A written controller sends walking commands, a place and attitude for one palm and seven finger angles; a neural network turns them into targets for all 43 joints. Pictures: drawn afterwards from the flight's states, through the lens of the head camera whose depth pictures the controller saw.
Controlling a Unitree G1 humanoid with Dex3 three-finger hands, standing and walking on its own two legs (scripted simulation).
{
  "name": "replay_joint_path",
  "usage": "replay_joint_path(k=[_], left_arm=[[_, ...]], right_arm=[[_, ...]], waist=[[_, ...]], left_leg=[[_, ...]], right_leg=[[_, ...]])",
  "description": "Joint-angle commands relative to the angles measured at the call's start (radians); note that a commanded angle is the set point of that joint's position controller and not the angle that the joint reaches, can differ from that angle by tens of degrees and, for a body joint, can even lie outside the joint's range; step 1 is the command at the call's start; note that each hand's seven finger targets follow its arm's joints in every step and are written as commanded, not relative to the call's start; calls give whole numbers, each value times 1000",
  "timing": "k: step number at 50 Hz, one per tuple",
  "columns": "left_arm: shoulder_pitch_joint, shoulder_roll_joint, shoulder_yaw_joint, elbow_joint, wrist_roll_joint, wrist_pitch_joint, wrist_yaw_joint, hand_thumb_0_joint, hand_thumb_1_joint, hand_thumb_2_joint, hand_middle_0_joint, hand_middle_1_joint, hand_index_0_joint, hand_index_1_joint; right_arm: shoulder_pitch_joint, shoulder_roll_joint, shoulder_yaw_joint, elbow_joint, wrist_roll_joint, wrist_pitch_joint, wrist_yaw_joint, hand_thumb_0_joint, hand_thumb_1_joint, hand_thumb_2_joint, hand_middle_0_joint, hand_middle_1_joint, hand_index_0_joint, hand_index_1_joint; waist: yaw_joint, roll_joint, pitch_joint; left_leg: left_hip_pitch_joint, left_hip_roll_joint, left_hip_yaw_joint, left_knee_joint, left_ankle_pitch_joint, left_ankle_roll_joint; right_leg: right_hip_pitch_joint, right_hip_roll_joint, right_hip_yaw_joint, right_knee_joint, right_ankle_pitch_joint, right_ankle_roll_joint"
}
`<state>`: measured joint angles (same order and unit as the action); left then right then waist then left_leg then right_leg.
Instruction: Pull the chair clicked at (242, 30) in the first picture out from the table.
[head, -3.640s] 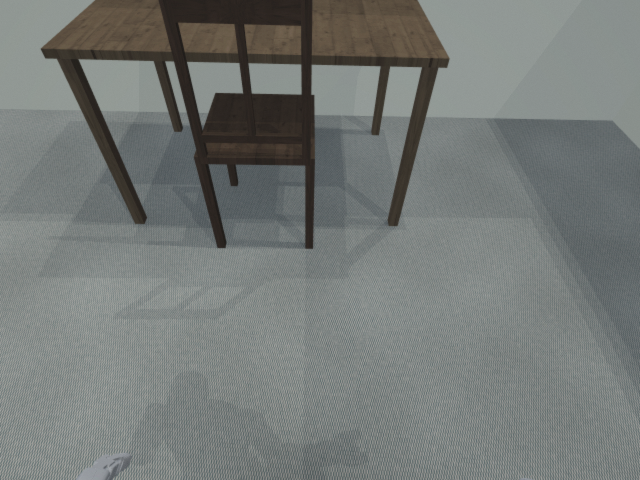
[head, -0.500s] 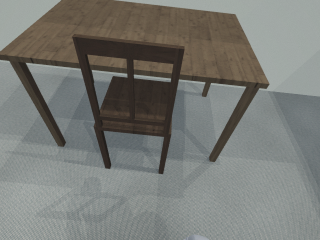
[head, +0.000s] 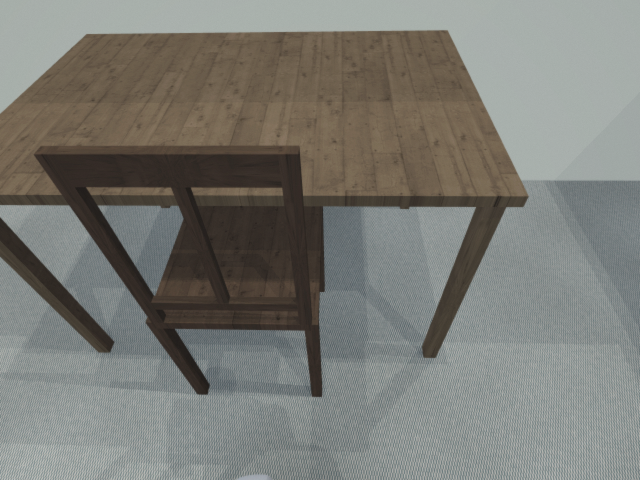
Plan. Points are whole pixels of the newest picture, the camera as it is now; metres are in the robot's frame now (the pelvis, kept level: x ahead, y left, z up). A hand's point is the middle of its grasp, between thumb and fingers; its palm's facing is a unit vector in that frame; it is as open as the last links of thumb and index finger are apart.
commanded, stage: come to a stop and stand still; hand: left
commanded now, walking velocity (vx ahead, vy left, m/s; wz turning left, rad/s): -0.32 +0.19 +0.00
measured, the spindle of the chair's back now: (205, 251) +0.50 +0.24 -0.06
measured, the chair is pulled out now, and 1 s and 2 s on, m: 0.00 0.00 0.00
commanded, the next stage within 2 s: look again from close up in 1.78 s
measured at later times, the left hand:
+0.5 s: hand out of the picture +0.01 +0.25 -0.19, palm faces +0.04 -0.98 -0.19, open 7.3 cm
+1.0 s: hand out of the picture -0.09 +0.17 -0.15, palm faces +0.06 -0.98 -0.20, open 7.3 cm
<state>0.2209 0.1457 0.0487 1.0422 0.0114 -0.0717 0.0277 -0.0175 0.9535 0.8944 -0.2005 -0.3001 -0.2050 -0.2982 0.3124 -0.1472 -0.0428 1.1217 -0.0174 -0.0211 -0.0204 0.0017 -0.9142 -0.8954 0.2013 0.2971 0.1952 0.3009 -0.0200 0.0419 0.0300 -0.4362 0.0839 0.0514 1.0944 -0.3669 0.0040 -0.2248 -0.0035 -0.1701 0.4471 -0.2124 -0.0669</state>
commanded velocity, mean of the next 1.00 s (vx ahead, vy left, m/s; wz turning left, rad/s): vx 0.02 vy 0.00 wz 0.00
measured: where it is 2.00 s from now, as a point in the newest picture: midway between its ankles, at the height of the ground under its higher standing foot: outside the picture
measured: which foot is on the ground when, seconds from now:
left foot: up 0.00-0.24, down 0.26-0.78, up 0.80-1.00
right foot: down 0.00-0.28, up 0.30-0.76, down 0.78-1.00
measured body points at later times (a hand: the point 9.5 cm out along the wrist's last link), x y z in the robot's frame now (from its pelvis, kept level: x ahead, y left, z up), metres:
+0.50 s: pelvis +0.00 +0.06 +0.00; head +0.03 +0.09 +0.45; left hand +0.01 +0.30 -0.17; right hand +0.09 -0.17 -0.13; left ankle +0.07 +0.13 -0.74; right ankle -0.07 -0.09 -0.67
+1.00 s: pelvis -0.05 +0.01 +0.01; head -0.06 -0.02 +0.46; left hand -0.10 +0.22 -0.14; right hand -0.11 -0.22 -0.16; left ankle -0.06 +0.15 -0.68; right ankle -0.11 -0.08 -0.74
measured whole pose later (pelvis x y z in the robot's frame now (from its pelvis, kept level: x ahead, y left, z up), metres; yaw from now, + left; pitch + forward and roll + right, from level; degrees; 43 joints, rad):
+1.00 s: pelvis -0.05 +0.01 +0.01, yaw -1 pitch +1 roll +1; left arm 0.40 0.09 0.01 1.12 0.01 -0.02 0.02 0.00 0.91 0.89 -0.20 -0.30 -0.20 -0.30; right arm 0.38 -0.19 -0.06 1.14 -0.03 0.04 0.00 0.00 -0.91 -0.90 0.20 0.30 0.19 0.30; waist 0.00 0.06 -0.03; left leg -0.42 0.04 0.02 0.89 -0.24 -0.03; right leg -0.06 0.01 -0.08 0.29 -0.25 -0.04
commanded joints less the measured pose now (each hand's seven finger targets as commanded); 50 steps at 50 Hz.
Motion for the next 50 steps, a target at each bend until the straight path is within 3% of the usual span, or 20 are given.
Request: replay_joint_path(k=[1,8,10,12,13,14,15,16,18,21,31,33,36,37,38,39,40,43,45,50], left_arm=[[68,87,-9,-14,6,13,11,0,900,900,-200,-300,-200,-300],[91,182,29,-23,14,65,25,0,900,900,-200,-300,-200,-300],[69,189,31,-29,14,72,25,0,900,900,-200,-300,-200,-300],[52,178,26,-30,6,82,22,0,900,900,-200,-300,-200,-300],[79,141,20,-38,5,88,21,0,900,900,-200,-300,-200,-300],[115,93,8,-43,-6,94,24,0,900,900,-200,-300,-200,-300],[111,98,4,-41,-4,96,31,0,900,900,-200,-300,-200,-300],[110,98,7,-29,-2,107,32,0,900,900,-200,-300,-200,-300],[122,114,10,-12,5,114,21,0,900,900,-200,-300,-200,-300],[133,117,17,3,11,118,10,0,900,900,-200,-300,-200,-300],[137,100,9,6,11,135,-9,0,900,900,-200,-300,-200,-300],[177,85,3,23,5,129,-10,0,900,900,-200,-300,-200,-300],[326,71,3,82,0,120,-8,0,900,900,-200,-300,-200,-300],[363,94,7,95,7,114,-3,0,900,900,-200,-300,-200,-300],[341,156,14,84,18,105,3,0,900,900,-200,-300,-200,-300],[235,211,18,46,19,104,8,0,900,900,-200,-300,-200,-300],[117,212,12,-1,16,101,12,0,900,900,-200,-300,-200,-300],[49,148,0,-10,-3,56,9,0,900,900,-200,-300,-200,-300],[133,115,-9,15,0,34,4,0,900,900,-200,-300,-200,-300],[280,98,-4,63,5,23,10,0,900,900,-200,-300,-200,-300]], right_arm=[[93,17,17,-12,8,29,-5,0,-900,-900,200,300,200,300],[-75,-72,-15,-106,11,61,-5,0,-900,-900,200,300,200,300],[-72,-75,-17,-115,9,59,-5,0,-900,-900,200,300,200,300],[-33,-79,-17,-104,7,50,-4,0,-900,-900,200,300,200,300],[-15,-122,-21,-106,3,38,-5,0,-900,-900,200,300,200,300],[-19,-185,-23,-124,-1,31,-9,0,-900,-900,200,300,200,300],[-38,-192,-21,-129,-3,33,-13,0,-900,-900,200,300,200,300],[-71,-181,-16,-134,-4,27,-26,0,-900,-900,200,300,200,300],[-143,-155,-6,-155,0,24,-36,0,-900,-900,200,300,200,300],[-138,-154,-8,-155,2,23,-36,0,-900,-900,200,300,200,300],[-52,-191,-37,-99,-11,38,-21,0,-900,-900,200,300,200,300],[-61,-190,-41,-94,-15,39,-15,0,-900,-900,200,300,200,300],[-82,-182,-45,-81,-14,53,-6,0,-900,-900,200,300,200,300],[-79,-146,-41,-76,-6,57,-3,0,-900,-900,200,300,200,300],[-71,-78,-27,-77,9,60,0,0,-900,-900,200,300,200,300],[-86,-46,-20,-96,2,64,3,0,-900,-900,200,300,200,300],[-75,-91,-33,-103,-9,71,8,0,-900,-900,200,300,200,300],[26,-86,-35,-40,-10,66,28,0,-900,-900,200,300,200,300],[48,-76,-26,-38,-9,44,30,0,-900,-900,200,300,200,300],[-19,-81,-16,-70,-12,27,14,0,-900,-900,200,300,200,300]], waist=[[-14,-119,-22],[41,-190,-10],[24,-174,-5],[-1,-146,-9],[8,1,-34],[23,185,-55],[18,169,-54],[22,186,-73],[42,110,-44],[32,43,-79],[-14,126,-59],[2,138,-35],[60,111,-32],[70,41,-19],[60,-146,23],[45,-288,118],[9,-188,153],[-31,-137,162],[-4,-127,168],[59,-175,94]], left_leg=[[68,-1,-8,-201,42,-42],[67,-31,-15,-342,-4,-50],[132,-34,-19,-438,55,-45],[274,-22,-10,-622,298,-34],[344,90,-115,-667,571,7],[313,252,-269,-731,861,104],[250,285,-267,-771,869,176],[216,276,-281,-806,747,183],[191,244,-246,-814,559,186],[258,203,-200,-838,410,159],[269,185,-258,-981,-124,112],[213,160,-234,-1006,-152,96],[103,73,-128,-989,-235,15],[55,16,-74,-903,-232,-21],[-25,-69,1,-690,-178,-50],[-46,-103,21,-462,-98,-48],[-14,-80,-35,-303,-59,-37],[-25,-57,-37,-162,112,-28],[-95,-50,-23,-172,149,-30],[-169,-24,-32,-224,69,-38]], right_leg=[[-2,-259,123,-144,777,-82],[60,-332,212,-59,719,-138],[30,-314,214,-29,641,-119],[-36,-242,172,37,449,-47],[-87,-150,121,121,193,16],[-96,-58,60,227,-154,75],[-69,-22,110,390,-386,74],[-74,-19,180,499,-398,76],[-115,-29,221,566,-318,75],[-171,-16,223,610,-218,97],[-81,-9,145,308,-290,81],[-2,10,110,190,-294,62],[200,48,36,-89,-163,43],[244,7,82,-210,-163,35],[186,-165,307,-339,-388,-16],[-31,-340,502,-471,-590,-82],[-189,-390,513,-484,-560,-111],[-153,-249,328,-414,-302,-33],[-12,-226,273,-348,-141,-26],[224,-293,313,-239,229,-81]])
